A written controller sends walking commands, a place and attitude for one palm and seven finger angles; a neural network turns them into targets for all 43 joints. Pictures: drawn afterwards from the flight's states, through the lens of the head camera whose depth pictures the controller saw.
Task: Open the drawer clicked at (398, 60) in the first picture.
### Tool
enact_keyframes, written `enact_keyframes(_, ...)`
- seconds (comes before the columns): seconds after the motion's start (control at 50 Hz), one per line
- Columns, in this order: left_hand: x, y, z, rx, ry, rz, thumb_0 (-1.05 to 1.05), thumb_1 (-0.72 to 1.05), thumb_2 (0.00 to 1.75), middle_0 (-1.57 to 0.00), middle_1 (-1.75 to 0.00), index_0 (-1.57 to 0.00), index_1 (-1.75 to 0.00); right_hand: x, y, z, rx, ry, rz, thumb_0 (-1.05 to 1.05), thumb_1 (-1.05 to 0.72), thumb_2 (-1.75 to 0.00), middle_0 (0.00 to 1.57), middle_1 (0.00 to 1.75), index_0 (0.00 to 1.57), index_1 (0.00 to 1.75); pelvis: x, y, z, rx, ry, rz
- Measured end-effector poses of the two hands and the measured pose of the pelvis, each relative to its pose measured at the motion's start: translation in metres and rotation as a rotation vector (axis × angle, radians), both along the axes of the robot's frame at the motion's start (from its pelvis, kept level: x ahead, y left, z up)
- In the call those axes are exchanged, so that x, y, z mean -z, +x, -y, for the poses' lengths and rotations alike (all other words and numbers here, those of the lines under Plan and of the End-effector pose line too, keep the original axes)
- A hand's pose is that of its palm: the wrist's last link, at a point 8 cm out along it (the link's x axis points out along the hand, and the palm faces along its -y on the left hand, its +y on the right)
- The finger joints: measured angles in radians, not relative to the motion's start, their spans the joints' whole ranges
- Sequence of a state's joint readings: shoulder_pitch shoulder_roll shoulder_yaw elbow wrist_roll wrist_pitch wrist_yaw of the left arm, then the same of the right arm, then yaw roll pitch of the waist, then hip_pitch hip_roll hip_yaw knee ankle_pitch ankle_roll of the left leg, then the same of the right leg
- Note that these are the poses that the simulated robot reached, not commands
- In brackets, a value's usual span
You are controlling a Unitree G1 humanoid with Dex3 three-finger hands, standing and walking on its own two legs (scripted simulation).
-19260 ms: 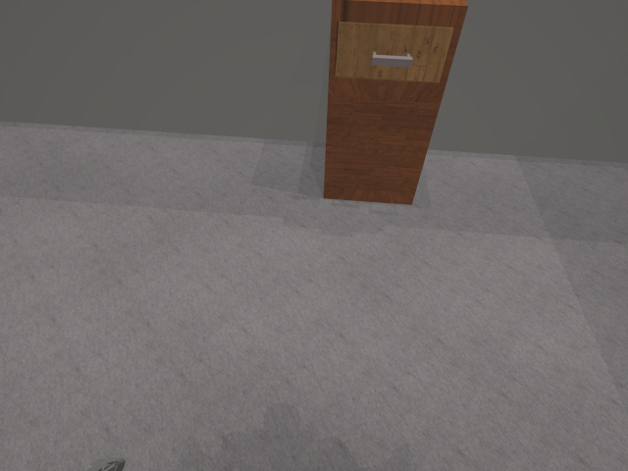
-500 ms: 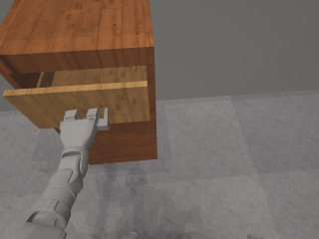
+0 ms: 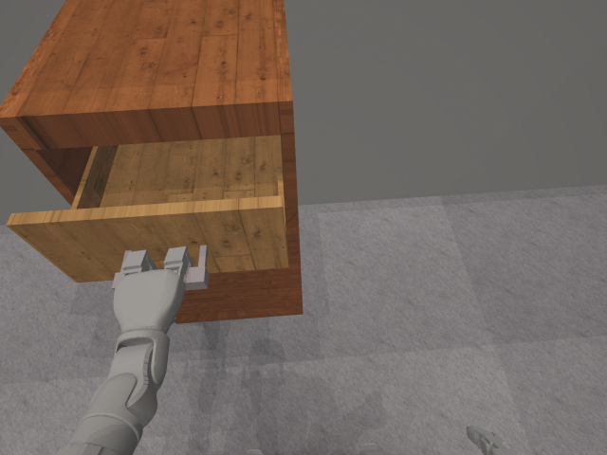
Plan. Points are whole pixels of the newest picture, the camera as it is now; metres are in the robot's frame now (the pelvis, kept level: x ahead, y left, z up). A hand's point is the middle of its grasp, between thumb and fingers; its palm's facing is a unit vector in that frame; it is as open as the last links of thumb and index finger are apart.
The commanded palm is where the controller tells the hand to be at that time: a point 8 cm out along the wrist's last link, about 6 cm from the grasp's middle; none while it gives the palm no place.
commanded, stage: pull the drawer open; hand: left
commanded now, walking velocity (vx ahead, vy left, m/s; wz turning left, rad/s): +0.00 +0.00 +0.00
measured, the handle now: (164, 267) +0.38 +0.23 -0.03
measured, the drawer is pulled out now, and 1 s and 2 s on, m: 0.14 0.25 0.30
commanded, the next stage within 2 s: open the thumb to release the handle in 1.90 s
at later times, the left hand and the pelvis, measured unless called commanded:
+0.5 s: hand (161, 350) +0.26 +0.21 -0.05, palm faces -0.04 -0.06 -1.00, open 6.2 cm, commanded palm +0.23 +0.22 +0.01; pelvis -0.01 -0.01 +0.00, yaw +0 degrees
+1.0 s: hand (155, 390) +0.21 +0.21 -0.05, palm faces -0.03 -0.08 -1.00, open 6.2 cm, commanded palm +0.17 +0.22 +0.01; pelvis -0.01 -0.01 -0.01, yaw +0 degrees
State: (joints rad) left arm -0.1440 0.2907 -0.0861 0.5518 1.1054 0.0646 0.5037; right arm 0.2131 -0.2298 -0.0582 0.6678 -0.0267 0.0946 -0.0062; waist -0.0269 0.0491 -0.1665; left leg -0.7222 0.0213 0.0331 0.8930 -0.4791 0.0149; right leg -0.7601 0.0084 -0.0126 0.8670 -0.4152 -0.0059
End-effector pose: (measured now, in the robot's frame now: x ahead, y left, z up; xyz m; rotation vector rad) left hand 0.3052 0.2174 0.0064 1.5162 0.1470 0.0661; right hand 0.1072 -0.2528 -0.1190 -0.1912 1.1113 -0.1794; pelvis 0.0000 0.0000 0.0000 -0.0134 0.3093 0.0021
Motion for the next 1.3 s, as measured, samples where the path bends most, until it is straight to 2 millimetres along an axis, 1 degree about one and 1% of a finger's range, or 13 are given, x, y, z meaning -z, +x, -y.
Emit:
enact_keyframes(0.16,0.000,-0.019,0.002,-0.005,-0.003,0.003,0.02,0.67,0.80,-0.26,-1.33,-0.35,-1.29,-0.003,0.008,0.002,-0.006,0.001,0.053,0.01,-0.91,-0.89,0.20,0.29,0.21,0.30,0.001,-0.004,0.003,0.003,0.005,0.017)
enact_keyframes(0.38,0.000,-0.046,0.005,-0.018,-0.005,0.010,0.02,0.66,0.80,-0.26,-1.33,-0.36,-1.29,-0.007,0.024,0.002,-0.037,0.004,0.117,0.01,-0.91,-0.89,0.20,0.29,0.21,0.30,0.002,-0.008,0.006,0.001,0.010,0.035)
enact_keyframes(0.88,0.000,-0.097,0.010,-0.031,-0.022,0.014,0.03,0.67,0.79,-0.25,-1.32,-0.37,-1.28,-0.013,0.053,-0.002,-0.084,0.017,0.201,0.01,-0.91,-0.89,0.20,0.30,0.21,0.30,0.006,-0.008,0.012,0.010,0.019,0.052)
enact_keyframes(1.3,-0.001,-0.148,0.014,-0.039,-0.039,0.012,0.03,0.66,0.78,-0.25,-1.32,-0.37,-1.28,-0.012,0.077,-0.012,-0.152,0.042,0.261,0.02,-0.91,-0.89,0.20,0.30,0.21,0.30,0.015,-0.008,0.015,0.013,0.024,0.053)
